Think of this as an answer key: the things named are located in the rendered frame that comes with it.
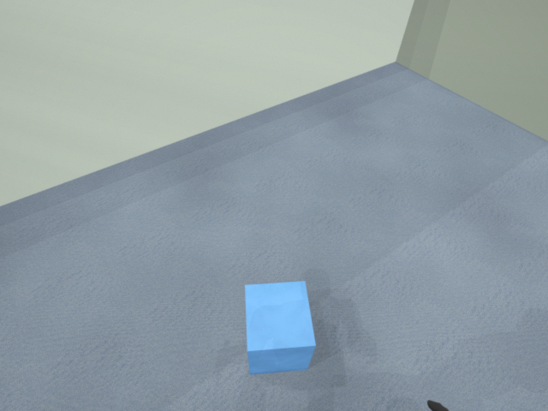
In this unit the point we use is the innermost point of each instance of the carton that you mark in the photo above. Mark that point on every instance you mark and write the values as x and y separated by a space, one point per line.
280 334

